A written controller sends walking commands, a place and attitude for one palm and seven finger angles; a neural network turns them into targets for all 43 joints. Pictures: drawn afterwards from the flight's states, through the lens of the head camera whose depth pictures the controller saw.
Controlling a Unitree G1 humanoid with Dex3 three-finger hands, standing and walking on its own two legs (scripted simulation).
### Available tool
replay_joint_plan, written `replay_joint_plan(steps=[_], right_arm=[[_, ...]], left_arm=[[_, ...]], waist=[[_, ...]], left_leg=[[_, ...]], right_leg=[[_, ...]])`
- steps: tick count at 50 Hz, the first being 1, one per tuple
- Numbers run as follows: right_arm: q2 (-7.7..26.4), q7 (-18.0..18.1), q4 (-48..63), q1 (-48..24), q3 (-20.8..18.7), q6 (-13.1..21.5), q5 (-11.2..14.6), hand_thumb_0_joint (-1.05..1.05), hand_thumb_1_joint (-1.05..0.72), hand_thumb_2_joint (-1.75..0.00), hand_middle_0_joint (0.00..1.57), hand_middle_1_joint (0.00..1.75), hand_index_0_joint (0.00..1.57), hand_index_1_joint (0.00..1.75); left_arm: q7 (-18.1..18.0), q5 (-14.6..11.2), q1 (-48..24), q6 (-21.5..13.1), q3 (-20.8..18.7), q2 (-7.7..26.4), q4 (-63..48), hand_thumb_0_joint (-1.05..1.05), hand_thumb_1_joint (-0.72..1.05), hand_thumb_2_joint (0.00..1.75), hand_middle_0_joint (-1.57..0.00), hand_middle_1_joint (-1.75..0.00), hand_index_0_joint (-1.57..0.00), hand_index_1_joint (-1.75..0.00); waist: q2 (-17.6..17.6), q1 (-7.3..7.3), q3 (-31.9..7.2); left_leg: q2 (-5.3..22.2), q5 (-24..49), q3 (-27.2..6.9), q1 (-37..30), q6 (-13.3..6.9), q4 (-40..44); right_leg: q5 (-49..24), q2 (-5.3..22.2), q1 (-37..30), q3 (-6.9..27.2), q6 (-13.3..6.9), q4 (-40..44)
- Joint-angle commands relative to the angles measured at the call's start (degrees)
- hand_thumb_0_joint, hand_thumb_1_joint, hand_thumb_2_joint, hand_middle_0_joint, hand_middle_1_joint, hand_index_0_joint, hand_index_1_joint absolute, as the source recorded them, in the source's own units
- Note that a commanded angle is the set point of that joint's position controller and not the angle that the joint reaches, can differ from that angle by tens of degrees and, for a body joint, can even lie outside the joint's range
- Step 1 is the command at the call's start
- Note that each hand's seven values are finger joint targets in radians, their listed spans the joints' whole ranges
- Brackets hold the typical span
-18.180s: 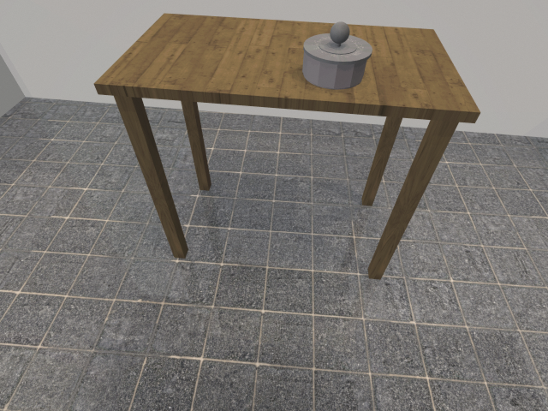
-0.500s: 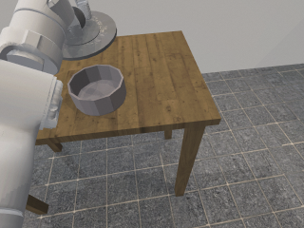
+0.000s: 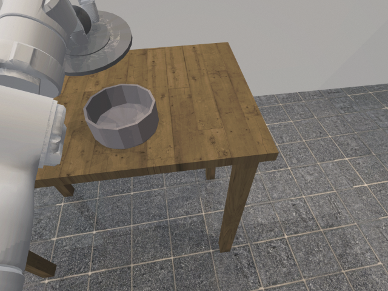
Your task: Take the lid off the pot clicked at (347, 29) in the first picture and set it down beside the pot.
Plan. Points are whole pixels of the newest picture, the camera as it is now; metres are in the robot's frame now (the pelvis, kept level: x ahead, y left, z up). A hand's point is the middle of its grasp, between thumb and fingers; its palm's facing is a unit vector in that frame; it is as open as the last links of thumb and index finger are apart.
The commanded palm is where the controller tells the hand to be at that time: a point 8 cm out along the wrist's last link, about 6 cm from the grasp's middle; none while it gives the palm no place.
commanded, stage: move the lid sideways beside the pot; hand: left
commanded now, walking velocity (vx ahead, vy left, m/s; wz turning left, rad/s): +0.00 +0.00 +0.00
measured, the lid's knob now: (76, 21) +0.51 +0.17 +0.31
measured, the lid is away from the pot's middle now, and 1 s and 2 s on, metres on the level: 0.03 0.15 0.25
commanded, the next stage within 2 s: lower the lid onto the table in 1.94 s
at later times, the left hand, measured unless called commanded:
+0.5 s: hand (23, 27) +0.47 +0.23 +0.32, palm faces -0.20 -0.13 -0.97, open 7.3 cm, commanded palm +0.47 +0.22 +0.39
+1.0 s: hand out of the picture +0.47 +0.28 +0.32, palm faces -0.20 -0.15 -0.97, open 7.3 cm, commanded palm +0.47 +0.28 +0.39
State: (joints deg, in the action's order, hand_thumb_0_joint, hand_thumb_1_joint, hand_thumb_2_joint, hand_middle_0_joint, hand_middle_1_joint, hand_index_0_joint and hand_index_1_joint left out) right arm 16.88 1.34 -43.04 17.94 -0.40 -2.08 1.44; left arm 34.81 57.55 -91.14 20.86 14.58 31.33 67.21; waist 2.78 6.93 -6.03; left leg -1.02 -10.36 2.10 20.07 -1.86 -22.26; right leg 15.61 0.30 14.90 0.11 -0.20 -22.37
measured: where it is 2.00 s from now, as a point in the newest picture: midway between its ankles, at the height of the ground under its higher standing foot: outside the picture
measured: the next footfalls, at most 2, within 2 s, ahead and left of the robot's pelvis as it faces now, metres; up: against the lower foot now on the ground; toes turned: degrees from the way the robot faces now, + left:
none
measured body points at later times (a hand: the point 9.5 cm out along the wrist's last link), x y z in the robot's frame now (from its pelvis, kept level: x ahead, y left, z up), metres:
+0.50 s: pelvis +0.00 +0.01 +0.00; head +0.03 +0.00 +0.45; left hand +0.47 +0.24 +0.37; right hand +0.05 -0.26 -0.13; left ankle +0.00 +0.10 -0.74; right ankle -0.06 -0.12 -0.74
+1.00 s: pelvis +0.00 +0.01 +0.00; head +0.04 +0.00 +0.45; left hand +0.47 +0.28 +0.37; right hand +0.03 -0.27 -0.13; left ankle +0.00 +0.10 -0.74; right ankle -0.06 -0.12 -0.74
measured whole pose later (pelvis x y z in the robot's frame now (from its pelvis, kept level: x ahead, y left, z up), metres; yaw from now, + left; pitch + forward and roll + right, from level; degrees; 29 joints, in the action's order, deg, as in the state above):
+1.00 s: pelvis +0.00 +0.01 +0.00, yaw +0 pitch +9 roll +0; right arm 17.3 1.1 -42.0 18.8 -0.6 -6.1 2.6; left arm 37.1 58.9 -88.4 13.7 12.6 44.8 66.4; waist 2.2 7.0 -4.5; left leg -1.4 -10.0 1.6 21.1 -2.6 -22.4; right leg 14.1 0.6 14.6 -0.4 0.5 -20.1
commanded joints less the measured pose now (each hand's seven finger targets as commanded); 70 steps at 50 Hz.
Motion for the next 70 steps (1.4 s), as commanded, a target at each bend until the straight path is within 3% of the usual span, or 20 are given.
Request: replay_joint_plan(steps=[1,6,7,10,12,19,21,33,37,40,47,51,52,56,57,59,62,63,67,70], right_arm=[[8.5,0.2,5.5,0.6,-2.8,0.7,0.4,0.00,-0.90,-0.90,0.20,0.30,0.20,0.30],[8.6,0.1,5.6,1.2,-3.2,0.9,0.5,0.00,-0.90,-0.90,0.20,0.30,0.20,0.30],[8.5,-0.1,5.9,1.2,-3.1,0.9,0.3,0.00,-0.90,-0.90,0.20,0.30,0.20,0.30],[8.3,0.0,5.6,1.0,-3.1,0.1,0.7,0.00,-0.90,-0.90,0.20,0.30,0.20,0.30],[8.7,-0.3,6.1,0.9,-3.1,0.6,0.6,0.00,-0.90,-0.90,0.20,0.30,0.20,0.30],[8.7,-0.2,5.6,1.2,-3.0,-0.8,0.9,0.00,-0.90,-0.90,0.20,0.30,0.20,0.30],[9.1,0.0,6.0,0.7,-3.1,-0.6,1.1,0.00,-0.90,-0.90,0.20,0.30,0.20,0.30],[9.1,0.3,5.1,1.1,-2.7,-1.2,1.2,0.00,-0.90,-0.90,0.20,0.30,0.20,0.30],[9.5,0.2,5.6,1.8,-3.0,-0.8,0.8,0.00,-0.90,-0.90,0.20,0.30,0.20,0.30],[9.7,0.2,5.1,2.3,-2.8,-2.2,1.0,0.00,-0.90,-0.90,0.20,0.30,0.20,0.30],[10.1,0.3,5.8,2.4,-3.1,-2.5,1.1,0.00,-0.90,-0.90,0.20,0.30,0.20,0.30],[10.3,0.4,5.9,3.3,-3.1,-2.8,1.4,0.00,-0.90,-0.90,0.20,0.30,0.20,0.30],[10.3,0.2,6.0,2.7,-3.1,-2.9,1.1,0.00,-0.90,-0.90,0.20,0.30,0.20,0.30],[10.2,0.3,6.0,3.5,-3.1,-3.1,1.6,0.00,-0.90,-0.90,0.20,0.30,0.20,0.30],[10.4,0.3,6.0,2.9,-3.0,-3.3,1.2,0.00,-0.90,-0.90,0.20,0.30,0.20,0.30],[10.1,0.4,5.8,2.7,-2.8,-3.8,1.5,0.00,-0.90,-0.90,0.20,0.30,0.20,0.30],[10.5,0.4,6.3,2.4,-3.0,-3.3,1.5,0.00,-0.90,-0.90,0.20,0.30,0.20,0.30],[9.7,0.5,6.4,2.2,-3.0,-3.1,1.6,0.00,-0.90,-0.90,0.20,0.30,0.20,0.30],[10.5,0.7,6.2,2.9,-3.0,-3.4,1.2,0.00,-0.90,-0.90,0.20,0.30,0.20,0.30],[10.1,0.5,6.5,2.5,-2.9,-4.3,1.6,0.00,-0.90,-0.90,0.20,0.30,0.20,0.30]], left_arm=[[-2.8,0.5,-35.5,-0.9,-1.1,12.8,-14.6,0.00,0.83,0.62,-0.87,-1.08,-0.85,-1.08],[-2.4,0.4,-36.8,-1.9,-0.8,13.0,-17.2,0.00,0.83,0.62,-0.87,-1.08,-0.85,-1.08],[-2.0,1.3,-38.1,-2.4,-2.5,16.1,-18.9,0.00,0.83,0.62,-0.87,-1.08,-0.85,-1.08],[-1.7,1.2,-35.9,-2.4,-1.7,15.3,-15.1,0.00,0.83,0.62,-0.87,-1.08,-0.85,-1.08],[-1.7,0.7,-38.7,-3.3,-2.3,16.6,-20.9,0.00,0.83,0.62,-0.87,-1.08,-0.85,-1.08],[-1.3,1.3,-34.4,-3.2,-2.1,17.1,-14.7,0.00,0.83,0.62,-0.87,-1.08,-0.85,-1.08],[-1.6,0.1,-35.4,-3.9,-1.1,16.1,-17.9,0.00,0.83,0.62,-0.87,-1.08,-0.85,-1.08],[-1.8,1.7,-37.2,-5.7,-1.4,18.4,-14.3,0.00,0.83,0.62,-0.87,-1.08,-0.85,-1.08],[-1.9,2.0,-37.5,-7.1,-4.3,22.9,-18.8,0.00,0.83,0.62,-0.87,-1.08,-0.85,-1.08],[-1.4,2.6,-32.2,-6.3,-4.3,23.7,-10.8,0.00,0.83,0.62,-0.87,-1.08,-0.85,-1.08],[-1.4,2.6,-34.9,-7.6,-5.9,27.2,-17.3,0.00,0.83,0.62,-0.87,-1.08,-0.85,-1.08],[-1.2,2.2,-30.5,-7.7,-4.5,25.7,-14.3,0.00,0.83,0.62,-0.87,-1.08,-0.85,-1.08],[-1.1,2.8,-33.0,-7.9,-6.8,28.8,-17.0,0.00,0.83,0.62,-0.87,-1.08,-0.85,-1.08],[-0.9,2.2,-29.4,-7.6,-3.9,25.4,-13.9,0.00,0.83,0.62,-0.87,-1.08,-0.85,-1.08],[-0.8,2.9,-30.7,-7.7,-6.8,29.4,-15.4,0.00,0.83,0.62,-0.87,-1.08,-0.85,-1.08],[-0.9,3.1,-31.2,-8.0,-5.1,28.2,-13.7,0.00,0.83,0.62,-0.87,-1.08,-0.85,-1.08],[-1.0,2.5,-35.3,-8.9,-6.7,30.6,-21.0,0.00,0.83,0.62,-0.87,-1.08,-0.85,-1.08],[-1.1,2.8,-35.5,-9.0,-4.7,27.9,-19.4,0.00,0.83,0.62,-0.87,-1.08,-0.85,-1.08],[-0.7,3.1,-30.9,-9.0,-9.1,33.1,-17.5,0.00,0.83,0.62,-0.87,-1.08,-0.85,-1.08],[-0.8,3.4,-29.1,-9.1,-7.9,32.6,-14.8,0.00,0.83,0.62,-0.87,-1.08,-0.85,-1.08]], waist=[[-0.3,-0.35,-22.8],[1.6,-0.02,-24.0],[-0.5,-0.31,-26.0],[-2.4,0.22,-22.7],[1.0,-0.34,-26.2],[-1.5,0.34,-21.2],[2.6,0.10,-23.0],[1.5,0.54,-20.7],[3.3,-0.32,-26.0],[-1.1,0.24,-19.9],[2.2,-0.23,-24.4],[3.8,-0.01,-21.8],[3.3,-0.45,-24.0],[4.3,0.14,-20.4],[3.0,-0.33,-22.2],[1.8,0.26,-20.3],[6.5,-0.62,-25.8],[6.8,-0.16,-24.5],[4.4,-0.74,-24.7],[3.4,-0.37,-21.8]], left_leg=[[-1.4,27.8,-1.6,-19.2,-2.9,-3.6],[-1.0,30.3,-2.5,-22.5,-2.7,-4.1],[-1.3,29.6,-2.9,-22.4,-2.7,-3.9],[-1.4,26.3,-2.5,-20.2,-2.9,-3.7],[-1.4,30.0,-3.1,-23.0,-2.3,-3.7],[-1.4,26.0,-2.8,-20.1,-2.6,-3.6],[-0.9,28.4,-3.0,-22.6,-2.0,-3.5],[-1.1,21.7,-3.5,-21.1,-1.9,-1.9],[-1.0,28.0,-3.8,-23.9,-1.6,-2.8],[-1.4,21.7,-2.7,-18.2,-2.3,-2.3],[-0.8,27.9,-2.8,-21.8,-2.1,-2.8],[-0.8,29.7,-2.2,-21.6,-2.0,-3.5],[-0.7,30.0,-2.8,-22.3,-2.0,-3.3],[-0.5,30.5,-2.4,-21.9,-1.9,-3.8],[-0.7,28.6,-2.7,-21.4,-2.1,-3.3],[-0.7,25.0,-2.2,-19.7,-2.5,-3.1],[-0.2,30.5,-2.9,-24.4,-2.0,-3.5],[-0.4,32.1,-2.9,-25.0,-2.3,-4.6],[-0.3,33.0,-2.6,-23.5,-2.2,-4.3],[-0.4,30.3,-1.7,-20.5,-2.6,-4.7]], right_leg=[[-26.0,-1.8,-1.7,-0.4,-1.4,0.9],[-23.9,-2.3,0.4,-0.7,-1.5,1.3],[-22.9,-2.5,-0.6,-0.5,-1.1,1.4],[-21.9,-2.3,0.0,-0.8,-1.1,1.6],[-22.5,-2.5,-0.2,-0.8,-1.2,1.5],[-20.5,-2.4,0.9,-1.3,-1.2,2.1],[-20.6,-2.4,1.4,-1.3,-1.7,2.0],[-15.0,-2.8,2.6,-1.7,-1.8,3.7],[-18.0,-2.9,0.8,-1.3,-1.8,3.2],[-17.2,-2.6,0.4,-1.5,-1.6,3.5],[-19.8,-2.6,-0.6,-1.2,-1.4,3.6],[-21.0,-2.6,0.0,-1.5,-1.7,3.5],[-20.2,-2.7,-0.3,-1.2,-1.3,3.5],[-20.4,-2.7,1.0,-1.8,-1.6,3.8],[-19.4,-2.8,0.1,-1.4,-1.2,3.9],[-18.6,-2.5,-0.1,-1.6,-1.2,4.0],[-19.7,-2.7,-0.4,-1.3,-1.3,3.6],[-19.6,-2.8,0.9,-1.5,-1.4,3.5],[-21.5,-2.7,-0.8,-1.3,-1.0,3.5],[-21.8,-2.2,-1.4,-1.2,-1.1,3.1]])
